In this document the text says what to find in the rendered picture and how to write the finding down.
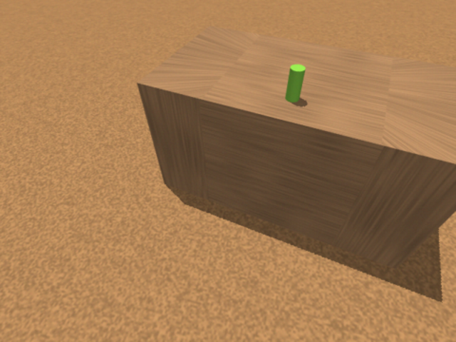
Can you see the can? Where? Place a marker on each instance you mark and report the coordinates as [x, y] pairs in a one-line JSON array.
[[296, 76]]

